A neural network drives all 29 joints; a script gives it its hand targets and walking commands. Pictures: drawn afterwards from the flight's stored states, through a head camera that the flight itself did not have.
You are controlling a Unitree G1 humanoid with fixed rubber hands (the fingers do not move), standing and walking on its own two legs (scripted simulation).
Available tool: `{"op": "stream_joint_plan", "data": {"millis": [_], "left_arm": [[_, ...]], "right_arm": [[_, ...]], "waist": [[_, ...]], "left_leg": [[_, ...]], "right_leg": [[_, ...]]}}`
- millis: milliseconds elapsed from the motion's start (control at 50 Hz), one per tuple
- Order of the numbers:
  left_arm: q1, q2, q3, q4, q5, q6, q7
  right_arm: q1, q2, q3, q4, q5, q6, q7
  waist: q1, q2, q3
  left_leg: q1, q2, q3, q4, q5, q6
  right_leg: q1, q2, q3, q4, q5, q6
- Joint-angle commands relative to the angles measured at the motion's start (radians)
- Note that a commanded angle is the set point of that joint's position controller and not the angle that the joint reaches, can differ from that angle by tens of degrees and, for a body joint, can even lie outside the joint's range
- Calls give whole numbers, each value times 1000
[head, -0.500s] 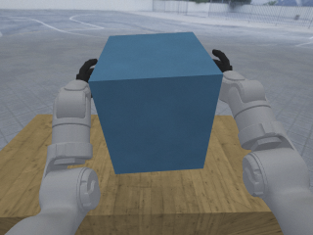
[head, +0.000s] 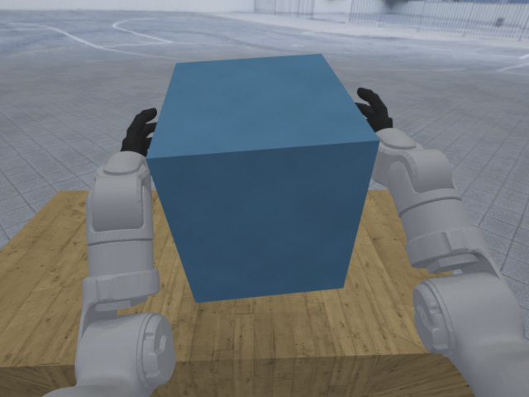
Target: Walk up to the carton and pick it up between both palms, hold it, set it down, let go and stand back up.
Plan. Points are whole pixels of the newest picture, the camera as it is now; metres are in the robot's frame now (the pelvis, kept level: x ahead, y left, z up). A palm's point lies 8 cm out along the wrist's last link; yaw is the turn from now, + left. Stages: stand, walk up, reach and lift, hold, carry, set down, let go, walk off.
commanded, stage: hold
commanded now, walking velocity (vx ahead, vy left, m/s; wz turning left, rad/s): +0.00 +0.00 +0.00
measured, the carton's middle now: (259, 175) +0.41 +0.00 +0.23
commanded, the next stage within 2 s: none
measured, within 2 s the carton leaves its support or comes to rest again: neither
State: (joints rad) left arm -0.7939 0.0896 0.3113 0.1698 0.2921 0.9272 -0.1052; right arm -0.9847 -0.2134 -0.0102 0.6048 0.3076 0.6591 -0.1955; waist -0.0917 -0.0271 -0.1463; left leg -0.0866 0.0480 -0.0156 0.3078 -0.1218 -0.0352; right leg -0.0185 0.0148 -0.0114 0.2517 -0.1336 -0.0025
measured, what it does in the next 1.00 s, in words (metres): stands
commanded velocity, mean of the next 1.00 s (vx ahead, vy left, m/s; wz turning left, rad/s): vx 0.00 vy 0.00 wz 0.00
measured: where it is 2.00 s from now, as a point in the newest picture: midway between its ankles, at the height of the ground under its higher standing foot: outside the picture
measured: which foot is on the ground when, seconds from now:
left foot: down 0.00-1.00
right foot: down 0.00-1.00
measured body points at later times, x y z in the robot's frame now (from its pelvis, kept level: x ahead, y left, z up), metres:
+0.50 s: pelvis +0.00 +0.00 +0.00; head -0.10 +0.03 +0.44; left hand +0.38 +0.17 +0.30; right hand +0.37 -0.16 +0.33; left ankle +0.04 +0.14 -0.75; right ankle +0.01 -0.12 -0.75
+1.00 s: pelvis +0.00 +0.00 +0.00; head -0.10 +0.02 +0.44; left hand +0.36 +0.16 +0.29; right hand +0.36 -0.17 +0.31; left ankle +0.04 +0.14 -0.75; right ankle +0.01 -0.12 -0.75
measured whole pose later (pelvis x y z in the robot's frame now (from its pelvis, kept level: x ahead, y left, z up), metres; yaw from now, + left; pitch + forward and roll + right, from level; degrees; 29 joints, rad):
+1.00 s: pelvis +0.00 +0.00 +0.00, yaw +0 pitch -6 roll -1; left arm -0.81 0.08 0.31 0.22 0.31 0.92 -0.11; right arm -0.98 -0.22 -0.02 0.63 0.29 0.66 -0.19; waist -0.09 -0.01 -0.15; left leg -0.08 0.04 -0.01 0.31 -0.12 -0.03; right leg -0.02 0.01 0.00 0.26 -0.14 0.00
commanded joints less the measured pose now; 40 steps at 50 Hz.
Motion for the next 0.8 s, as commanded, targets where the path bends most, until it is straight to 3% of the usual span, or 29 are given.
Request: {"op": "stream_joint_plan", "data": {"millis": [0, 20, 60, 100, 120, 160, 180, 200, 220, 240, 260, 280, 300, 320, 340, 360, 380, 420, 440, 480, 500, 520, 540, 600, 640, 660, 680, 740, 780], "left_arm": [[-770, -447, -364, -101, -221, -94, -181], [-779, -424, -328, -48, -202, -97, -183], [-856, -454, -363, -61, -240, -118, -181], [-852, -449, -350, -65, -240, -126, -173], [-890, -460, -370, -78, -262, -140, -174], [-876, -453, -334, -43, -248, -148, -163], [-843, -447, -316, 12, -240, -143, -166], [-846, -458, -329, 25, -240, -143, -179], [-841, -447, -283, 69, -208, -135, -178], [-828, -450, -283, 95, -200, -135, -181], [-821, -427, -259, 163, -189, -133, -190], [-851, -438, -276, 127, -213, -139, -190], [-871, -433, -273, 170, -203, -144, -195], [-889, -437, -255, 186, -212, -153, -192], [-884, -475, -304, 133, -231, -156, -189], [-937, -490, -313, 159, -261, -171, -183], [-910, -496, -334, 66, -276, -179, -180], [-938, -483, -317, 75, -275, -184, -165], [-915, -482, -332, 39, -287, -182, -164], [-870, -462, -308, 44, -257, -174, -166], [-853, -464, -306, 15, -250, -166, -163], [-837, -450, -287, 11, -232, -155, -165], [-826, -459, -308, 0, -237, -155, -174], [-816, -450, -331, -55, -244, -137, -182], [-784, -456, -350, -145, -248, -125, -172], [-799, -470, -386, -206, -278, -133, -161], [-762, -455, -369, -188, -265, -122, -163], [-750, -443, -400, -253, -277, -117, -161], [-728, -439, -383, -210, -262, -106, -159]], "right_arm": [[-649, 540, 184, -190, 146, -38, 181], [-685, 537, 187, -174, 138, -38, 186], [-722, 576, 169, -208, 129, -53, 187], [-725, 589, 176, -187, 139, -63, 191], [-724, 595, 170, -188, 133, -69, 185], [-747, 583, 178, -178, 133, -76, 188], [-723, 586, 181, -144, 127, -68, 187], [-709, 580, 160, -138, 113, -69, 185], [-759, 574, 160, -116, 121, -68, 190], [-765, 551, 147, -103, 103, -65, 192], [-753, 552, 130, -57, 93, -59, 192], [-787, 557, 152, -90, 103, -68, 198], [-774, 533, 116, -11, 89, -59, 199], [-816, 564, 124, -53, 101, -71, 205], [-795, 573, 132, -51, 105, -76, 211], [-841, 576, 104, -62, 89, -90, 208], [-770, 606, 122, -87, 112, -95, 199], [-775, 580, 124, -49, 118, -90, 195], [-750, 598, 145, -67, 135, -88, 191], [-746, 570, 163, -88, 158, -85, 186], [-730, 566, 173, -75, 176, -83, 187], [-720, 553, 185, -69, 171, -78, 187], [-695, 569, 181, -92, 165, -73, 180], [-677, 537, 171, -125, 183, -70, 179], [-672, 531, 207, -190, 210, -70, 183], [-654, 531, 207, -241, 208, -76, 178], [-647, 518, 209, -262, 217, -67, 174], [-647, 518, 240, -344, 223, -69, 167], [-620, 501, 231, -311, 200, -52, 170]], "waist": [[-10, 63, -276], [17, 46, -242], [-11, 49, -300], [7, 57, -310], [-18, 67, -318], [6, 42, -326], [2, 22, -291], [-16, 48, -287], [28, 42, -263], [22, 58, -244], [21, 28, -188], [26, 6, -241], [19, 39, -193], [34, 27, -223], [16, 34, -235], [1, 38, -253], [-22, 35, -330], [-14, 48, -299], [-15, 51, -338], [-10, 53, -343], [8, 84, -340], [21, 65, -312], [-7, 68, -300], [-24, 94, -310], [4, 101, -351], [-30, 113, -387], [-26, 108, -360], [-24, 72, -412], [-25, 67, -334]], "left_leg": [[20, -70, 29, -41, 77, -1], [-8, -65, 30, -62, 10, 14], [-26, -73, 30, -51, -4, 20], [-31, -75, 26, -45, 20, 18], [-27, -77, 29, -46, 14, 14], [-24, -75, 28, -50, 14, 24], [-27, -75, 24, -56, -1, 26], [-35, -73, 28, -63, -12, 18], [-46, -73, 31, -68, -36, 21], [-58, -72, 34, -74, -55, 25], [-69, -68, 22, -89, -91, 35], [-65, -66, 28, -78, -69, 38], [-74, -63, 23, -99, -113, 33], [-95, -66, 27, -96, -121, 38], [-108, -51, 6, -105, -120, 29], [-104, -59, 19, -107, -131, 27], [-58, -68, 21, -76, -22, 19], [-21, -69, 21, -69, -7, 10], [2, -71, 18, -54, 85, -1], [41, -80, 31, -37, 134, 1], [27, -78, 22, -35, 150, -8], [25, -84, 31, -42, 141, 2], [25, -79, 28, -43, 142, 0], [43, -78, 23, -33, 185, -20], [65, -75, 25, -10, 265, -28], [89, -77, 18, -4, 308, -37], [98, -75, 18, 1, 349, -43], [106, -80, 23, 21, 337, -28], [81, -76, 17, -1, 273, -24]], "right_leg": [[85, 33, 32, -14, 115, -4], [76, 35, 25, -16, 35, -4], [82, 35, 34, -14, 42, -3], [83, 31, 40, -10, 74, 0], [79, 28, 40, -15, 80, 5], [81, 35, 33, -11, 64, 7], [79, 32, 32, -18, 61, 11], [73, 30, 36, -24, 46, 10], [63, 31, 32, -23, -5, 4], [55, 38, 31, -31, -43, 0], [46, 31, 30, -38, -72, -2], [46, 40, 31, -31, -59, -6], [21, 41, 19, -35, -100, -9], [31, 45, 22, -29, -110, -7], [71, 50, 25, -14, -59, -11], [43, 53, 22, -28, -84, -10], [86, 42, 22, -9, 50, -1], [43, 38, 30, -33, 35, -2], [65, 39, 28, -18, 120, -2], [82, 42, 22, -22, 146, 7], [90, 41, 23, -13, 153, 4], [94, 44, 20, -22, 133, 6], [105, 39, 22, -16, 161, 8], [104, 49, 18, -9, 193, 2], [129, 58, 25, -4, 249, 1], [129, 58, 17, 6, 294, 9], [126, 62, 18, 8, 336, 10], [137, 57, 16, 12, 357, 20], [115, 54, 15, 0, 283, 11]]}}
